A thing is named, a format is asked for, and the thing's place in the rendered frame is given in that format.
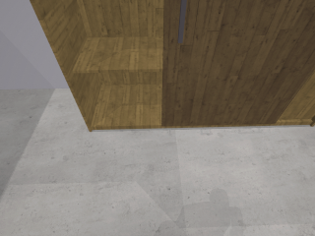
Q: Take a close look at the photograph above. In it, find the handle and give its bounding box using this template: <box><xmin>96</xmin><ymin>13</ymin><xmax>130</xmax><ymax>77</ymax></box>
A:
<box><xmin>177</xmin><ymin>0</ymin><xmax>187</xmax><ymax>43</ymax></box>

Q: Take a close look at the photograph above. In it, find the wardrobe door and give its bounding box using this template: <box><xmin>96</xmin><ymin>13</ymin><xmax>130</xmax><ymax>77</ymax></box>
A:
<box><xmin>161</xmin><ymin>0</ymin><xmax>315</xmax><ymax>127</ymax></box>
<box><xmin>279</xmin><ymin>70</ymin><xmax>315</xmax><ymax>120</ymax></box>

